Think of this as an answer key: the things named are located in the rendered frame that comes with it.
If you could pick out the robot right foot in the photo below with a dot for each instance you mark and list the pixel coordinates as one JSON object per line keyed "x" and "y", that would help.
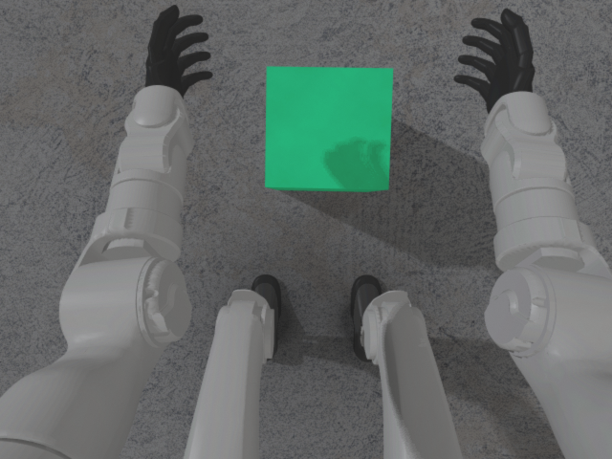
{"x": 364, "y": 290}

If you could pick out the robot right upper arm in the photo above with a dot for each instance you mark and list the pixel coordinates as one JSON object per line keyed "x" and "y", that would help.
{"x": 557, "y": 327}

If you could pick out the robot left upper arm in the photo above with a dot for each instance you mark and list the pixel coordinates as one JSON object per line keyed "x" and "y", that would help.
{"x": 117, "y": 317}

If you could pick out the carton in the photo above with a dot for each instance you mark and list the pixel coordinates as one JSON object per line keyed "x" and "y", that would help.
{"x": 328, "y": 128}

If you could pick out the robot left hand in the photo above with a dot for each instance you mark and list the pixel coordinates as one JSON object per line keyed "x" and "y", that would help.
{"x": 163, "y": 64}

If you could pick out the robot left foot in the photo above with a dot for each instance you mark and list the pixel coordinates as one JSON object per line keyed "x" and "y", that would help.
{"x": 267, "y": 286}

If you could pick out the robot right hand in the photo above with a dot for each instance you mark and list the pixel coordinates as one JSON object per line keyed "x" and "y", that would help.
{"x": 513, "y": 70}

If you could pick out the left robot forearm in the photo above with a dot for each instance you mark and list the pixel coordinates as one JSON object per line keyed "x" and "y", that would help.
{"x": 148, "y": 187}

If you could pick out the robot foot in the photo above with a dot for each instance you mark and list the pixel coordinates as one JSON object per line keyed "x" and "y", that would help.
{"x": 364, "y": 290}
{"x": 267, "y": 286}

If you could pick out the right robot forearm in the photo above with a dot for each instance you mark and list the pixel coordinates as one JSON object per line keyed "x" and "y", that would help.
{"x": 532, "y": 196}

